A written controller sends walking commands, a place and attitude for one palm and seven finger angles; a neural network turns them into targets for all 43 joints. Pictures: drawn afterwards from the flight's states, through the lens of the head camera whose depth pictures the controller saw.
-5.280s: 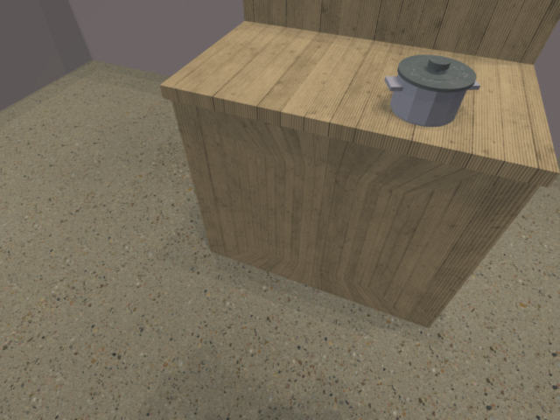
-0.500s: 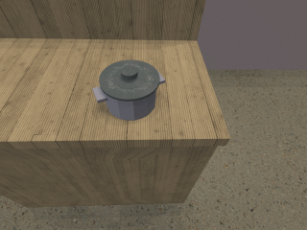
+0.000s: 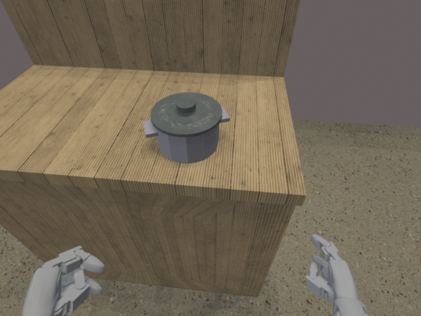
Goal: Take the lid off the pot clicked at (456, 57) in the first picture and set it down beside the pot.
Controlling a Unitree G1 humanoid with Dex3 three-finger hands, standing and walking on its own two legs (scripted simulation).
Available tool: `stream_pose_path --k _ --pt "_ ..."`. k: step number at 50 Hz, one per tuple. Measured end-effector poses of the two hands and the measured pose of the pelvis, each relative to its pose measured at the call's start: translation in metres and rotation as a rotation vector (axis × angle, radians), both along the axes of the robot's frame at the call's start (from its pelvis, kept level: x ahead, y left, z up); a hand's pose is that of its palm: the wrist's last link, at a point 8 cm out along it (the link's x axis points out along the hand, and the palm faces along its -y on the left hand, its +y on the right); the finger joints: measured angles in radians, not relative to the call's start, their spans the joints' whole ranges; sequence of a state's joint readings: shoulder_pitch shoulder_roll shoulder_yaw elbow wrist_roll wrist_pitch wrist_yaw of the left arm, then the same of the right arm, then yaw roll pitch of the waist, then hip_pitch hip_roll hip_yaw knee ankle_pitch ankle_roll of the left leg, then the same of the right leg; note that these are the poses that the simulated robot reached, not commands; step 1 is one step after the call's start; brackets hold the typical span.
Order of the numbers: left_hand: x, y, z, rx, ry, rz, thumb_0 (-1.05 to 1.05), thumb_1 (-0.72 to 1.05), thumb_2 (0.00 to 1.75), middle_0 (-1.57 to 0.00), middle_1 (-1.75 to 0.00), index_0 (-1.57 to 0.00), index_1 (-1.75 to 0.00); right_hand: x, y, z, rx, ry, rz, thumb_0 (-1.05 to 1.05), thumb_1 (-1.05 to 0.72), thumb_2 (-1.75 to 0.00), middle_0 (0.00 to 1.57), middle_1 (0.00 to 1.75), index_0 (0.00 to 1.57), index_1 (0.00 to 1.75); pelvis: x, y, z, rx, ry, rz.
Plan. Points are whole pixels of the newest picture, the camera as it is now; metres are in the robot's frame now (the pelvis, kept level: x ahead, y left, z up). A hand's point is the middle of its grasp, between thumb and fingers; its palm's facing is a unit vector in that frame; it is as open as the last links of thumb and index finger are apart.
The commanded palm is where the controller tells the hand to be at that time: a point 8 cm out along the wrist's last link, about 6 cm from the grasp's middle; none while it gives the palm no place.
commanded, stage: lift the closed hand beside the body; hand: left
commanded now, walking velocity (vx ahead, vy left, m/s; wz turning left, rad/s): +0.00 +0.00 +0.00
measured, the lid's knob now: (186, 105) +0.51 +0.13 +0.15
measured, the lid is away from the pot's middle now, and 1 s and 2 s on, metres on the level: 0.00 0.00 0.00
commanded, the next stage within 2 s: raise the hand higher, near the body in 0.08 s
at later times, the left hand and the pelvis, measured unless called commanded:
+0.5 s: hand (72, 249) +0.17 +0.24 +0.11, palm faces +0.30 -0.82 -0.49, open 3.1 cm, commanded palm +0.12 +0.28 +0.14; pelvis +0.02 -0.01 +0.00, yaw -2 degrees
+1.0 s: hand (61, 211) +0.20 +0.24 +0.18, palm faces +0.34 -0.83 -0.44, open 3.1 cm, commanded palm +0.15 +0.28 +0.20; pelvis +0.02 +0.01 +0.00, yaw -2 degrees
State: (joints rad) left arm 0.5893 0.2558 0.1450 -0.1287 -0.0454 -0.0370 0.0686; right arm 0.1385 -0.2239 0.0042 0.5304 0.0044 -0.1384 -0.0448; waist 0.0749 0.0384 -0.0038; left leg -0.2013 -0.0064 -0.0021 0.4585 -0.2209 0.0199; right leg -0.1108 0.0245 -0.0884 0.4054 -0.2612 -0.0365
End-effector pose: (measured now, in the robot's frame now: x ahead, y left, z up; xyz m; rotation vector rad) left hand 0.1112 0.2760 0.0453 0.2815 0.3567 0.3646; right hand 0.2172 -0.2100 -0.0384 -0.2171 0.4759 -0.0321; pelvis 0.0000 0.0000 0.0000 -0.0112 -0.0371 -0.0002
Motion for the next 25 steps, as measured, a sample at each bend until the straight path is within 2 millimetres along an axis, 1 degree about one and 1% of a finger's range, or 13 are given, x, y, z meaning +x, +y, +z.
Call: stream_pose_path --k 2,6,10,13,16,19,25 --pt "0.000 -0.001 0.011 0.024 -0.026 -0.005 0.02 0.90 0.90 -1.08 -1.26 -1.08 -1.27 -0.009 -0.002 -0.009 0.010 0.037 -0.009 0.00 -0.90 -0.90 0.20 0.30 0.20 0.30 0.001 -0.004 0.000 0.001 -0.006 -0.003" --pt "0.002 0.002 0.032 0.091 -0.070 -0.005 0.02 0.90 0.90 -1.19 -1.38 -1.19 -1.39 -0.030 -0.007 -0.028 0.031 0.122 -0.045 0.01 -0.90 -0.90 0.20 0.30 0.20 0.30 0.003 -0.010 0.001 0.003 -0.018 -0.010" --pt "0.007 0.006 0.051 0.161 -0.095 -0.014 0.02 0.90 0.90 -1.25 -1.44 -1.25 -1.45 -0.047 -0.015 -0.043 0.045 0.186 -0.086 0.01 -0.90 -0.90 0.20 0.30 0.20 0.30 0.006 -0.013 0.002 0.004 -0.024 -0.020" --pt "0.010 0.007 0.065 0.210 -0.116 -0.030 0.02 0.90 0.90 -1.27 -1.47 -1.27 -1.47 -0.055 -0.022 -0.049 0.048 0.211 -0.114 0.01 -0.90 -0.90 0.20 0.30 0.20 0.30 0.008 -0.014 0.002 0.006 -0.024 -0.026" --pt "0.014 0.007 0.071 0.232 -0.123 -0.046 0.02 0.90 0.90 -1.28 -1.48 -1.28 -1.49 -0.056 -0.028 -0.052 0.046 0.218 -0.139 0.01 -0.90 -0.90 0.20 0.30 0.20 0.30 0.010 -0.013 0.002 0.008 -0.022 -0.031" --pt "0.017 0.005 0.074 0.239 -0.128 -0.060 0.02 0.90 0.90 -1.29 -1.49 -1.29 -1.49 -0.051 -0.034 -0.050 0.036 0.207 -0.155 0.01 -0.90 -0.90 0.20 0.30 0.20 0.30 0.013 -0.012 0.003 0.009 -0.018 -0.035" --pt "0.027 0.000 0.092 0.260 -0.211 -0.093 0.02 0.90 0.90 -1.29 -1.49 -1.29 -1.50 -0.029 -0.035 -0.037 0.018 0.137 -0.154 0.01 -0.90 -0.90 0.20 0.30 0.20 0.30 0.020 -0.008 0.003 0.011 -0.017 -0.038"
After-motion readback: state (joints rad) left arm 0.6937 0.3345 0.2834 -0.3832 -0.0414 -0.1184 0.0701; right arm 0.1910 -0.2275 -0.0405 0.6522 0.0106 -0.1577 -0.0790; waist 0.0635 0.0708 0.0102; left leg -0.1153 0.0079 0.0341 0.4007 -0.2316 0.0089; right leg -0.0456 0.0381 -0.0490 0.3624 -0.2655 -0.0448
